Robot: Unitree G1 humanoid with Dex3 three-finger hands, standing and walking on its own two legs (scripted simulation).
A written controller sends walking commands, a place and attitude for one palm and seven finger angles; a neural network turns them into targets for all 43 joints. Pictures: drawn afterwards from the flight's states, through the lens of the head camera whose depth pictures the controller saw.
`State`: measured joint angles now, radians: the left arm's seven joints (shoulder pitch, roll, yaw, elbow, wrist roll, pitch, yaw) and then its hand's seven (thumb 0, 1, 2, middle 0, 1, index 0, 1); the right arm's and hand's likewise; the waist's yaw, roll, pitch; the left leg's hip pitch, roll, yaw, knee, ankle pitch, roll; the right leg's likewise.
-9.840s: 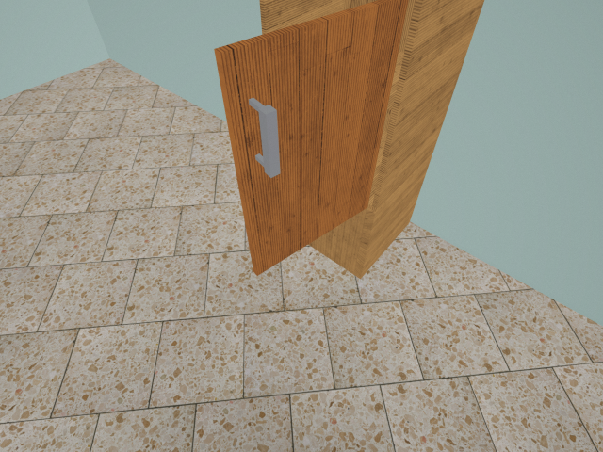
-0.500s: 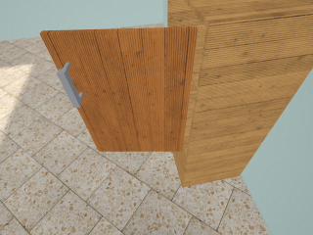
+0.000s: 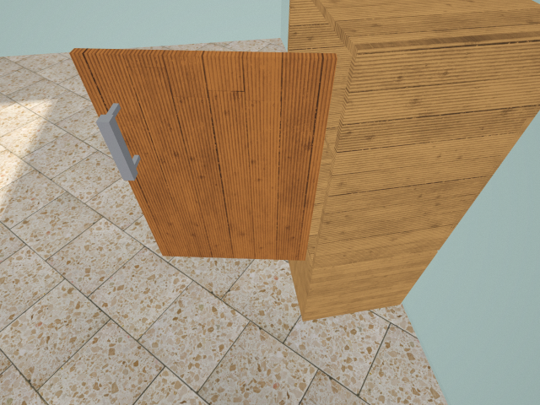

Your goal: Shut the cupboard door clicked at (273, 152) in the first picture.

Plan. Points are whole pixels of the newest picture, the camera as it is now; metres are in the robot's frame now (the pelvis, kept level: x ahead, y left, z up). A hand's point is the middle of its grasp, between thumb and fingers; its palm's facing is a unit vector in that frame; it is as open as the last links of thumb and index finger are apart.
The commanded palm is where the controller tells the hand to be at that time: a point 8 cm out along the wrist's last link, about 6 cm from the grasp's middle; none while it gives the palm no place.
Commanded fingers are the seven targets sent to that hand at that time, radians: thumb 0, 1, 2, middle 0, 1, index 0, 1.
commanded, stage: come to a stop and stand still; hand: left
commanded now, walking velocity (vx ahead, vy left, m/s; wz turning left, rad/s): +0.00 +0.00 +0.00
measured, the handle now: (122, 142) +0.53 +0.30 +0.09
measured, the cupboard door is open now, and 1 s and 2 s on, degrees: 78 78 78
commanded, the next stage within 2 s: look again from close up in 0.38 s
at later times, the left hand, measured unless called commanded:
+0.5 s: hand out of the picture +0.01 +0.17 -0.17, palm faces +0.02 -0.98 -0.19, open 7.4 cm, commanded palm none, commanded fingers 0.00 0.90 0.90 -0.20 -0.30 -0.20 -0.30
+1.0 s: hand out of the picture +0.04 +0.18 -0.17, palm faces +0.02 -0.98 -0.22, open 7.4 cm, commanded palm none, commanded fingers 0.00 0.90 0.90 -0.20 -0.30 -0.20 -0.30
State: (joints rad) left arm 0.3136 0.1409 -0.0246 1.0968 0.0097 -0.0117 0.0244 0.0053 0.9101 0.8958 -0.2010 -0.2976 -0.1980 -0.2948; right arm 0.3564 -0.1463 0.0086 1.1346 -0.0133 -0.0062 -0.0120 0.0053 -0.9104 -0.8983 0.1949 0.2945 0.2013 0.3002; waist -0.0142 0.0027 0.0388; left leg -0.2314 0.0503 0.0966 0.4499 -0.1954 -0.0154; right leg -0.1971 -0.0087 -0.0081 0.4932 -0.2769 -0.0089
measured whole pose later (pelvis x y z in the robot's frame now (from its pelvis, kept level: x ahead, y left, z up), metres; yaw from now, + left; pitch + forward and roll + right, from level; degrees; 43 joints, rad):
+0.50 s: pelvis +0.02 +0.00 +0.00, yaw +0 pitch -1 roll +1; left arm 0.30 0.15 -0.01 1.12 0.01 -0.02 0.03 0.00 0.91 0.90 -0.20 -0.30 -0.20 -0.29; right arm 0.25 -0.16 0.00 1.13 -0.01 -0.02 -0.02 0.01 -0.92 -0.90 0.20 0.29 0.20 0.30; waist 0.01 -0.01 0.03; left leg -0.18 0.05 0.10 0.42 -0.21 -0.02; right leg -0.14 -0.01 -0.01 0.45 -0.29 -0.01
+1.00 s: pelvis +0.03 -0.01 +0.00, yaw +0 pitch -1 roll +1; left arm 0.26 0.18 -0.01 1.11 0.01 -0.02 0.02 0.00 0.91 0.90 -0.20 -0.30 -0.20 -0.29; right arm 0.23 -0.17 0.00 1.14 -0.01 -0.02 -0.02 0.00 -0.91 -0.90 0.20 0.29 0.20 0.30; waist 0.00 0.00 0.04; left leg -0.16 0.05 0.09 0.39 -0.21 -0.03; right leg -0.12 0.00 -0.02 0.43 -0.29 -0.02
